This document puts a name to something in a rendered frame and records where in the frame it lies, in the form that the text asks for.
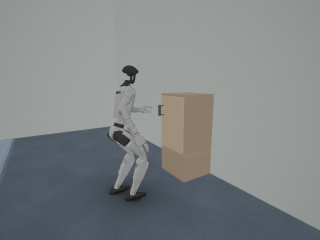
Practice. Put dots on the left robot foot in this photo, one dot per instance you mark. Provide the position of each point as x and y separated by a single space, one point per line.
122 188

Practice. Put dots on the right robot forearm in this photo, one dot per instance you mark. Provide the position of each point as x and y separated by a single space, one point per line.
128 122

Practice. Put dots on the left robot forearm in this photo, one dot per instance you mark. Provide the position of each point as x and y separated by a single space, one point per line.
136 109

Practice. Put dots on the robot foot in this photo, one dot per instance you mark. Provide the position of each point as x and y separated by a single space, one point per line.
137 195
122 188

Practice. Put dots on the handle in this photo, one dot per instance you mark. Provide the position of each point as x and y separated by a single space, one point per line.
159 110

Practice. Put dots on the right robot foot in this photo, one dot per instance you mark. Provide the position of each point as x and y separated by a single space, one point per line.
137 195

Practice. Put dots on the right robot upper arm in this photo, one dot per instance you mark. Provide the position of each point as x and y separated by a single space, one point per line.
129 94

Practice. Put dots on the cupboard door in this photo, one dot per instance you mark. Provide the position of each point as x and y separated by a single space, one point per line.
172 122

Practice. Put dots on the robot left hand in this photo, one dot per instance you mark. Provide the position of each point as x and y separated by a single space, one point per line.
143 109

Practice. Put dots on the robot right hand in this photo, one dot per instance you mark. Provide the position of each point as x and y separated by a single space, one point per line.
139 141

